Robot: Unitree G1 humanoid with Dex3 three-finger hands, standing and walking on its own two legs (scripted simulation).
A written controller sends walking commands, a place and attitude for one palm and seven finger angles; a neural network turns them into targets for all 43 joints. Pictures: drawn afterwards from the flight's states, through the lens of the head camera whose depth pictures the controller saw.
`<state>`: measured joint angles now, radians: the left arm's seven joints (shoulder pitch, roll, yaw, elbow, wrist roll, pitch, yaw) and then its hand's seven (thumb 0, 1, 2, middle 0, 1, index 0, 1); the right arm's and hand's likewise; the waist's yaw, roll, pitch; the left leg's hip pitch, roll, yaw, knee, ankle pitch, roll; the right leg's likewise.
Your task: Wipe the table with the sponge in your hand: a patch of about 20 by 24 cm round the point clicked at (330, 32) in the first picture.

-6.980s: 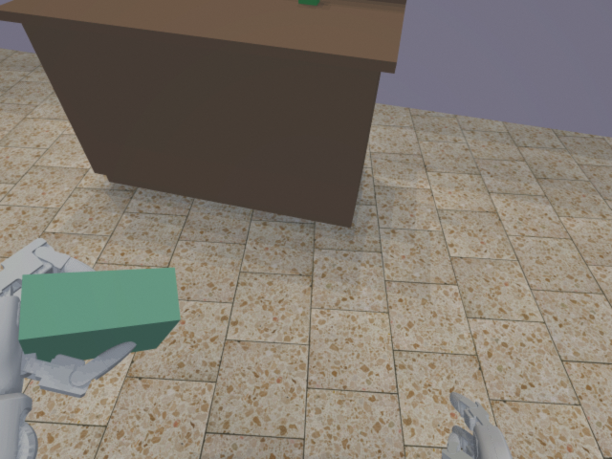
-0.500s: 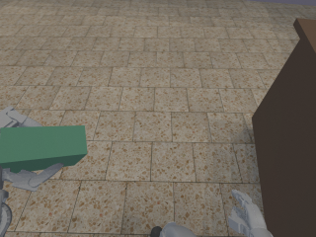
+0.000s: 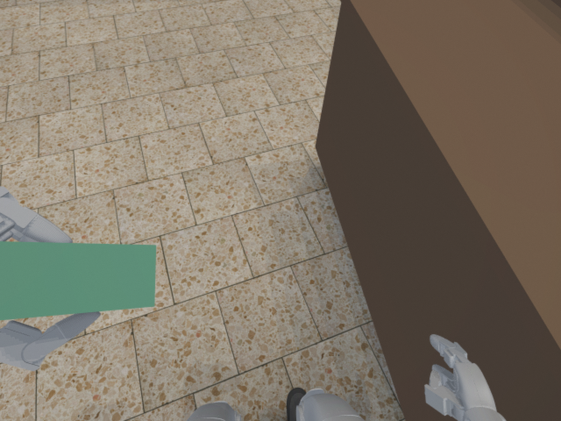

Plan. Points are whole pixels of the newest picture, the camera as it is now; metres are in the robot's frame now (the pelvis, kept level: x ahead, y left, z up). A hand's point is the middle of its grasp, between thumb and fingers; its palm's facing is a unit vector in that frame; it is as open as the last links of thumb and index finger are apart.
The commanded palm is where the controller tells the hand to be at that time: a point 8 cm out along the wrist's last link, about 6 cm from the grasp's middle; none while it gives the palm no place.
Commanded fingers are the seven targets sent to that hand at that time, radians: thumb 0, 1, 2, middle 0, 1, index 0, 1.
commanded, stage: turn to face it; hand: left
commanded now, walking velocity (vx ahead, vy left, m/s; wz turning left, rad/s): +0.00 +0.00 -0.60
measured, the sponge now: (88, 279) +0.23 +0.19 +0.16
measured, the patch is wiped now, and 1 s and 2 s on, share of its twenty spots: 0.00 0.00 0.00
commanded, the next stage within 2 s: none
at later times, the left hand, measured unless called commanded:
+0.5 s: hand (234, 299) +0.21 +0.06 +0.18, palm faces +0.00 -0.83 -0.56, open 9.7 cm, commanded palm +0.17 +0.14 +0.19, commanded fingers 0.00 0.10 1.30 -1.20 -1.60 -1.20 -1.60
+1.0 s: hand (266, 346) +0.17 +0.03 +0.19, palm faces -0.12 -0.90 -0.42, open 9.8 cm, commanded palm +0.15 +0.08 +0.19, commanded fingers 0.00 0.10 1.30 -1.20 -1.60 -1.20 -1.60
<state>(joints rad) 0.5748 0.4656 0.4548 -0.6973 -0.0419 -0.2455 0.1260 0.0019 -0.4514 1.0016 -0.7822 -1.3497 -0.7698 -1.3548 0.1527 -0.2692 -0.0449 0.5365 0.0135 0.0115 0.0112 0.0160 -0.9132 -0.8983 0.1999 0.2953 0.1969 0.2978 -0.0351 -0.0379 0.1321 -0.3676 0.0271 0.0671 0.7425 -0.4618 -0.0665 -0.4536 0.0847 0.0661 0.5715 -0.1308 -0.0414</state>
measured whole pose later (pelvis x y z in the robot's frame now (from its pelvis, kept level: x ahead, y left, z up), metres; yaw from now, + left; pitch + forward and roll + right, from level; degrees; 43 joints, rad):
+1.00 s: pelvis -0.14 -0.05 +0.02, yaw -36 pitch -2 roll -1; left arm 0.44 0.37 0.35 -0.57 -0.01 -0.16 0.14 0.00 -0.45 1.00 -0.78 -1.35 -0.77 -1.36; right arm 0.17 -0.15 0.03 0.51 0.02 0.01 0.02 0.01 -0.91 -0.90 0.20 0.30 0.22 0.30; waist 0.07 0.01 0.10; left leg -0.20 0.16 0.19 0.52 -0.27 -0.04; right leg -0.48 -0.01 -0.06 0.95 -0.42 0.06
